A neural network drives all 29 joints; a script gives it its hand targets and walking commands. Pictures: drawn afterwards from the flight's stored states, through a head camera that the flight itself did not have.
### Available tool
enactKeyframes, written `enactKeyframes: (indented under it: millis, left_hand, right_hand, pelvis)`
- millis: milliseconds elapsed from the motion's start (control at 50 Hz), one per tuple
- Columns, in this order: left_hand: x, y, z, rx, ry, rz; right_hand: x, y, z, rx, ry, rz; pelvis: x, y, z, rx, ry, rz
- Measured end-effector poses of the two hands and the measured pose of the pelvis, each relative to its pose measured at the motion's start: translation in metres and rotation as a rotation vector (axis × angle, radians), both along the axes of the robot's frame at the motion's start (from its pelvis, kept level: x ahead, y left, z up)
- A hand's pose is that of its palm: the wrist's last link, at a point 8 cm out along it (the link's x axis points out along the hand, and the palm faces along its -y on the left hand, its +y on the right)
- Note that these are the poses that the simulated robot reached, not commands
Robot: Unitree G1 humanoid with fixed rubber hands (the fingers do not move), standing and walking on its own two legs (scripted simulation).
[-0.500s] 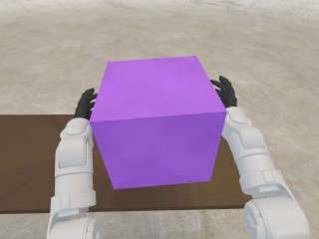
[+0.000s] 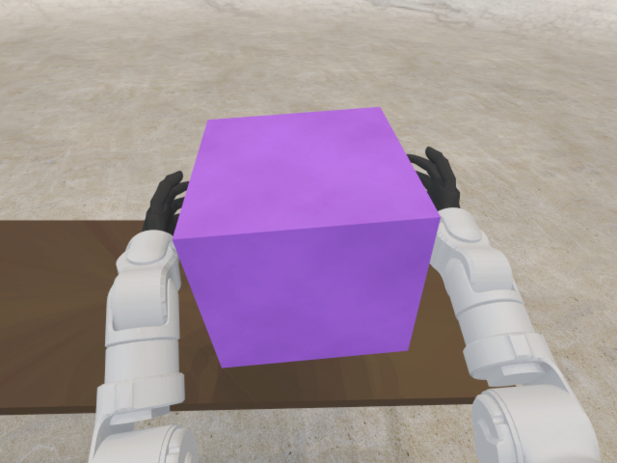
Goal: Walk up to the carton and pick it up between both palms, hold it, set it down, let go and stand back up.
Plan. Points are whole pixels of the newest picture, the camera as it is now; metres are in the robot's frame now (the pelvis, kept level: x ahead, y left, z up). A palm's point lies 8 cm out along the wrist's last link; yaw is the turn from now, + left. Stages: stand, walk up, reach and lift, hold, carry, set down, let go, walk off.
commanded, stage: hold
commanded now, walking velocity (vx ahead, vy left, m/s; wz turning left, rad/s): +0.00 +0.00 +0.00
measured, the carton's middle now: (304, 231) +0.40 +0.00 +0.15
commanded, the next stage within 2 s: none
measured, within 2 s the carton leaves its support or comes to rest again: neither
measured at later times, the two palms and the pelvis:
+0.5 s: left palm (160, 237) +0.35 +0.18 +0.18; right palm (437, 210) +0.36 -0.17 +0.21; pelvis -0.01 -0.01 +0.00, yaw +0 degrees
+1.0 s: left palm (162, 233) +0.35 +0.17 +0.19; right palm (442, 207) +0.36 -0.17 +0.21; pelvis +0.00 +0.00 +0.00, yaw +0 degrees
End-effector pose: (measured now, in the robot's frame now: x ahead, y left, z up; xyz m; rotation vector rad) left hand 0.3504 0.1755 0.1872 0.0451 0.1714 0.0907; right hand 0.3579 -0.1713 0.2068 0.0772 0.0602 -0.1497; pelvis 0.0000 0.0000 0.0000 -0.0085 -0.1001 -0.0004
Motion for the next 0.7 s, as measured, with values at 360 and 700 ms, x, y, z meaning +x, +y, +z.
enactKeyframes:
  millis: [360,700]
  left_hand:
    - [-0.002,-0.005,-0.005,-0.018,0.021,0.005]
    - [0.001,-0.003,0.004,-0.001,0.006,0.003]
  right_hand:
    - [-0.001,-0.005,-0.005,-0.019,0.021,0.001]
    - [0.001,-0.003,0.003,-0.005,0.005,-0.001]
  pelvis:
    - [-0.003,-0.005,0.000,0.002,-0.012,-0.010]
    - [-0.003,-0.003,0.000,0.001,-0.003,-0.002]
